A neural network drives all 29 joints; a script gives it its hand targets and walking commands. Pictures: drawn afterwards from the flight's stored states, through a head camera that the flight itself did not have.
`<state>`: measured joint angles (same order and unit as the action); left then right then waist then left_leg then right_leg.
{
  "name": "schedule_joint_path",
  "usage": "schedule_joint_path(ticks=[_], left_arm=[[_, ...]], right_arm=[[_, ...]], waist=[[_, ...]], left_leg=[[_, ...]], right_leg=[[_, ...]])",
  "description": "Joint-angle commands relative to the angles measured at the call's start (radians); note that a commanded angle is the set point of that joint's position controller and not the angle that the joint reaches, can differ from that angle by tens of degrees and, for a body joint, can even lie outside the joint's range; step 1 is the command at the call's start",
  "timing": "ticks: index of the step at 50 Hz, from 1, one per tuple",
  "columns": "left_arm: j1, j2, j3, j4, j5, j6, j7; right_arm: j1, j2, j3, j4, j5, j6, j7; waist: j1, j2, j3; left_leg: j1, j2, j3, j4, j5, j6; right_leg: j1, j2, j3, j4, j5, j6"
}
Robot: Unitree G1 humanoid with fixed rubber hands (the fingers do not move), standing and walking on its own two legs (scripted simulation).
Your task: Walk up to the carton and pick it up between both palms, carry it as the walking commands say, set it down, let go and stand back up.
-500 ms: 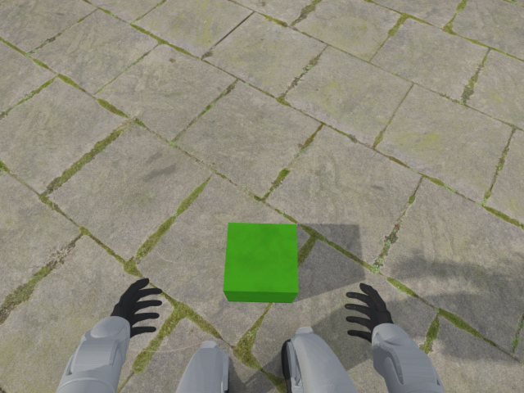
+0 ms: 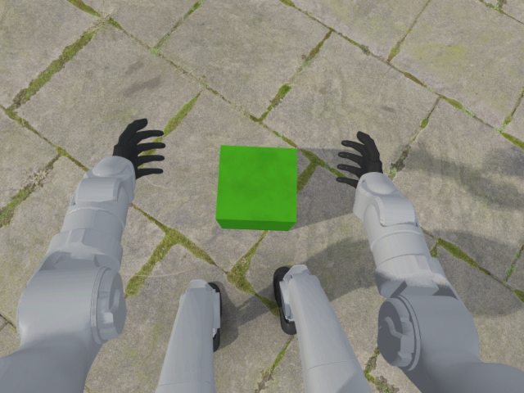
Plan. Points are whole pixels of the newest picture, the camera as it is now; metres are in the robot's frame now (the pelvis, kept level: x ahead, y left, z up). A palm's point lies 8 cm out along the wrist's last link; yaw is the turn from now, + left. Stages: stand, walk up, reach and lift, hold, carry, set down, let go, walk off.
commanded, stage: reach and lift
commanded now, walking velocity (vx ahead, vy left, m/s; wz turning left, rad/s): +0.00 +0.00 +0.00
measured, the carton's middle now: (256, 191) +0.51 -0.05 -0.56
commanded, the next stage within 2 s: none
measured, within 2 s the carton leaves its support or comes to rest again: neither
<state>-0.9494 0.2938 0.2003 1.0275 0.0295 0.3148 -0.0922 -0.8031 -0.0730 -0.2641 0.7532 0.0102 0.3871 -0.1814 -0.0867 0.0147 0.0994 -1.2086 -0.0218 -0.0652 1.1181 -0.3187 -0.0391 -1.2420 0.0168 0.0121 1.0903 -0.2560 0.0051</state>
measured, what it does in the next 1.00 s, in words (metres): lowers itself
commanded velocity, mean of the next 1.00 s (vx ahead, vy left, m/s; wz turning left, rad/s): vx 0.00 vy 0.00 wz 0.00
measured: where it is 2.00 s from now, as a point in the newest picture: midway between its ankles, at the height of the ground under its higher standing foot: (250, 321)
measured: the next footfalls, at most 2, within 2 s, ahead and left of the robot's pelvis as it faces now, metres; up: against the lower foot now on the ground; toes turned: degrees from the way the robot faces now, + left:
none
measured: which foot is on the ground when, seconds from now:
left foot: down 0.00-1.00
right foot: down 0.00-1.00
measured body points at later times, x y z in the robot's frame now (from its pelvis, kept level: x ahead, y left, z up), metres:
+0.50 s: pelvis +0.09 +0.01 +0.00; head +0.38 +0.00 +0.34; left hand +0.57 +0.16 -0.14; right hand +0.51 -0.25 -0.13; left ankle +0.11 +0.14 -0.62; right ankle +0.13 -0.11 -0.62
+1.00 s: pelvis +0.01 +0.01 -0.14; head +0.34 +0.00 +0.17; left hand +0.57 +0.17 -0.26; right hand +0.50 -0.25 -0.27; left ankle +0.11 +0.14 -0.63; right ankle +0.13 -0.11 -0.63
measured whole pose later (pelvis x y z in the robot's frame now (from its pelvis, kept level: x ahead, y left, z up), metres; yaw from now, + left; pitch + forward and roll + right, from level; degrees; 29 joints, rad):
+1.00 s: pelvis +0.01 +0.01 -0.14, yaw +1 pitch +51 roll +2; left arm -1.16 0.31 0.22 0.87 -0.02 0.16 0.04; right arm -1.07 -0.26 -0.39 0.86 0.04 0.12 -0.01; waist -0.09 0.03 -0.10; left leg -2.02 -0.07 -0.06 1.58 -0.46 -0.06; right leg -2.06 0.04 0.06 1.56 -0.39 0.03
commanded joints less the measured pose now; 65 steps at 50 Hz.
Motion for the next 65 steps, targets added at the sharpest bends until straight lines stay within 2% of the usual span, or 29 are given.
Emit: schedule_joint_path(ticks=[1, 3, 8, 9, 11, 12, 15, 17, 19, 21, 24, 26, 28, 30, 31, 32, 33, 34, 36, 40, 44, 45, 46, 50, 51, 52, 53, 60, 65], left_arm=[[-0.305, 0.152, 0.011, -0.061, -0.011, -0.077, 0.030], [-0.348, 0.126, 0.017, -0.073, 0.000, -0.100, 0.044], [-0.297, 0.101, 0.017, -0.076, -0.022, -0.169, 0.083], [-0.296, 0.076, -0.002, -0.122, -0.029, -0.183, 0.086], [-0.270, 0.072, 0.006, -0.135, -0.023, -0.216, 0.095], [-0.287, 0.075, 0.003, -0.156, -0.034, -0.225, 0.100], [-0.195, 0.057, 0.035, -0.191, -0.001, -0.251, 0.110], [-0.168, 0.025, 0.020, -0.230, -0.002, -0.260, 0.110], [-0.135, 0.028, 0.059, -0.294, 0.015, -0.262, 0.109], [-0.059, 0.005, 0.049, -0.281, 0.021, -0.267, 0.111], [-0.091, -0.004, 0.033, -0.337, 0.014, -0.277, 0.114], [-0.170, -0.023, 0.024, -0.370, 0.024, -0.250, 0.110], [-0.186, -0.050, 0.033, -0.344, 0.041, -0.236, 0.106], [-0.113, -0.067, 0.055, -0.263, 0.047, -0.252, 0.101], [-0.106, -0.037, 0.070, -0.252, 0.056, -0.256, 0.105], [-0.030, -0.036, 0.079, -0.230, 0.037, -0.261, 0.106], [-0.042, -0.041, 0.064, -0.228, 0.041, -0.267, 0.103], [-0.081, -0.018, 0.060, -0.212, 0.041, -0.263, 0.106], [-0.180, -0.024, 0.041, -0.271, 0.037, -0.258, 0.106], [-0.270, 0.038, 0.064, -0.301, 0.031, -0.242, 0.123], [-0.433, 0.091, 0.036, -0.324, -0.032, -0.195, 0.134], [-0.496, 0.142, 0.038, -0.366, -0.049, -0.184, 0.136], [-0.490, 0.126, 0.018, -0.308, -0.064, -0.166, 0.133], [-0.567, 0.126, 0.005, -0.222, -0.079, -0.135, 0.126], [-0.582, 0.170, 0.013, -0.159, -0.077, -0.131, 0.127], [-0.575, 0.134, -0.003, -0.148, -0.080, -0.132, 0.124], [-0.595, 0.147, 0.005, -0.114, -0.086, -0.136, 0.123], [-0.657, 0.196, 0.003, -0.087, -0.089, -0.191, 0.161], [-0.635, 0.145, -0.036, -0.115, -0.104, -0.228, 0.174]], right_arm=[[-0.247, -0.119, -0.019, -0.056, -0.001, -0.094, 0.015], [-0.292, -0.145, -0.052, -0.048, -0.017, -0.130, 0.036], [-0.275, -0.178, -0.044, -0.009, -0.002, -0.231, 0.085], [-0.223, -0.182, -0.053, 0.003, 0.003, -0.249, 0.093], [-0.237, -0.189, -0.067, -0.011, 0.002, -0.288, 0.114], [-0.229, -0.203, -0.075, -0.016, 0.004, -0.303, 0.125], [-0.166, -0.199, -0.107, -0.025, -0.005, -0.346, 0.160], [-0.108, -0.186, -0.117, -0.011, -0.005, -0.361, 0.181], [-0.114, -0.218, -0.133, -0.092, -0.011, -0.375, 0.197], [-0.105, -0.183, -0.150, -0.097, -0.022, -0.376, 0.213], [-0.094, -0.195, -0.149, -0.137, -0.015, -0.379, 0.233], [-0.118, -0.277, -0.182, -0.093, -0.010, -0.371, 0.243], [-0.185, -0.275, -0.180, -0.058, -0.021, -0.374, 0.245], [-0.149, -0.196, -0.144, -0.013, -0.028, -0.385, 0.241], [-0.112, -0.198, -0.194, 0.033, -0.064, -0.380, 0.234], [-0.060, -0.152, -0.152, 0.008, -0.037, -0.375, 0.235], [-0.060, -0.157, -0.176, 0.008, -0.039, -0.368, 0.231], [-0.076, -0.153, -0.209, 0.028, -0.062, -0.355, 0.230], [-0.200, -0.201, -0.182, -0.026, -0.034, -0.363, 0.230], [-0.264, -0.256, -0.178, -0.006, -0.019, -0.353, 0.202], [-0.413, -0.342, -0.139, -0.054, 0.022, -0.313, 0.169], [-0.453, -0.363, -0.147, -0.062, 0.017, -0.297, 0.164], [-0.459, -0.385, -0.154, -0.055, 0.026, -0.288, 0.156], [-0.570, -0.347, -0.091, 0.016, 0.064, -0.248, 0.166], [-0.583, -0.332, -0.070, 0.054, 0.088, -0.238, 0.165], [-0.600, -0.352, -0.084, 0.069, 0.070, -0.242, 0.160], [-0.600, -0.324, -0.033, 0.116, 0.095, -0.237, 0.157], [-0.663, -0.383, -0.081, 0.117, 0.068, -0.292, 0.124], [-0.594, -0.373, -0.075, 0.163, 0.073, -0.336, 0.118]], waist=[[0.006, 0.033, -0.853], [-0.008, 0.069, -0.845], [-0.017, 0.013, -0.995], [-0.037, 0.073, -1.066], [-0.008, 0.087, -1.029], [-0.036, 0.078, -1.100], [-0.014, 0.094, -1.150], [-0.042, 0.097, -1.180], [-0.012, 0.047, -1.297], [0.008, 0.029, -1.228], [-0.011, 0.007, -1.273], [-0.034, 0.129, -1.238], [-0.035, 0.154, -1.120], [0.001, 0.064, -1.025], [-0.026, 0.008, -1.012], [0.010, -0.050, -1.112], [0.003, -0.057, -1.108], [-0.026, -0.071, -1.108], [-0.005, 0.025, -1.135], [-0.012, 0.042, -1.209], [-0.027, 0.076, -1.263], [-0.068, 0.036, -1.306], [-0.066, 0.073, -1.296], [-0.049, 0.037, -1.167], [-0.011, 0.045, -1.154], [-0.041, 0.032, -1.126], [-0.011, 0.007, -1.106], [-0.048, -0.003, -1.160], [-0.040, 0.064, -1.171]], left_leg=[[0.207, -0.041, 0.097, -0.133, -0.158, 0.026], [0.173, -0.036, 0.087, -0.148, -0.134, 0.019], [0.232, -0.039, 0.062, -0.107, 0.084, 0.001], [0.262, -0.039, 0.066, -0.095, 0.158, -0.006], [0.256, -0.045, 0.048, -0.092, 0.241, -0.012], [0.307, -0.044, 0.036, -0.078, 0.302, -0.011], [0.342, -0.043, 0.023, -0.063, 0.544, -0.018], [0.361, -0.040, 0.019, -0.048, 0.631, -0.015], [0.265, -0.043, 0.022, -0.038, 0.701, -0.019], [-0.007, -0.052, 0.041, -0.102, 0.607, -0.025], [0.020, -0.047, 0.030, -0.102, 0.612, -0.008], [0.279, -0.027, 0.015, -0.026, 0.614, -0.006], [0.279, -0.017, 0.030, -0.004, 0.536, -0.028], [-0.036, -0.038, 0.044, -0.008, 0.406, -0.037], [-0.173, -0.050, 0.037, 0.004, 0.423, -0.021], [-0.256, -0.071, 0.060, 0.025, 0.396, -0.018], [-0.404, -0.076, 0.066, 0.053, 0.331, -0.021], [-0.398, -0.075, 0.049, 0.047, 0.298, 0.001], [-0.193, -0.061, 0.057, 0.119, 0.331, -0.008], [-0.270, -0.075, 0.092, 0.219, 0.256, -0.040], [-0.254, -0.066, 0.124, 0.313, 0.071, -0.023], [-0.279, -0.067, 0.118, 0.329, 0.037, -0.019], [-0.287, -0.068, 0.129, 0.350, 0.018, -0.025], [-0.352, -0.052, 0.141, 0.384, -0.154, -0.004], [-0.371, -0.050, 0.142, 0.418, -0.176, -0.008], [-0.409, -0.052, 0.152, 0.433, -0.185, -0.007], [-0.462, -0.054, 0.166, 0.463, -0.202, 0.001], [-0.407, -0.044, 0.106, 0.577, -0.092, 0.001], [-0.367, -0.043, 0.102, 0.645, 0.029, -0.017]], right_leg=[[0.436, 0.024, -0.030, -0.155, -0.258, 0.060], [0.348, 0.028, -0.049, -0.134, -0.206, 0.054], [0.312, 0.038, -0.084, -0.081, 0.079, 0.057], [0.324, 0.033, -0.076, -0.067, 0.165, 0.053], [0.251, 0.035, -0.061, -0.069, 0.253, 0.042], [0.246, 0.039, -0.065, -0.063, 0.300, 0.043], [0.219, 0.041, -0.046, -0.068, 0.523, 0.036], [0.189, 0.044, -0.044, -0.068, 0.572, 0.027], [0.302, 0.034, -0.017, -0.034, 0.765, 0.022], [0.472, 0.011, 0.027, -0.019, 0.888, 0.010], [0.399, 0.007, 0.008, -0.018, 0.784, 0.037], [0.020, 0.024, -0.043, -0.030, 0.475, 0.054], [-0.118, 0.040, -0.036, -0.058, 0.365, 0.032], [0.021, 0.016, -0.009, -0.015, 0.527, 0.032], [0.095, 0.014, -0.012, 0.056, 0.609, 0.045], [0.264, -0.005, 0.022, 0.075, 0.738, 0.041], [0.357, -0.012, 0.044, 0.125, 0.819, 0.044], [0.299, 0.002, 0.027, 0.149, 0.679, 0.060], [0.044, 0.020, -0.010, 0.151, 0.452, 0.066], [0.056, 0.027, -0.011, 0.255, 0.485, 0.057], [-0.074, 0.031, -0.050, 0.318, 0.183, 0.058], [-0.040, 0.034, -0.060, 0.352, 0.165, 0.062], [-0.076, 0.032, -0.061, 0.360, 0.137, 0.059], [-0.180, 0.029, -0.088, 0.403, -0.083, 0.071], [-0.216, 0.017, -0.069, 0.417, -0.126, 0.070], [-0.195, 0.025, -0.076, 0.420, -0.130, 0.072], [-0.163, 0.011, -0.047, 0.429, -0.162, 0.065], [-0.291, 0.020, -0.104, 0.592, -0.026, 0.080], [-0.366, 0.017, -0.102, 0.665, 0.066, 0.061]])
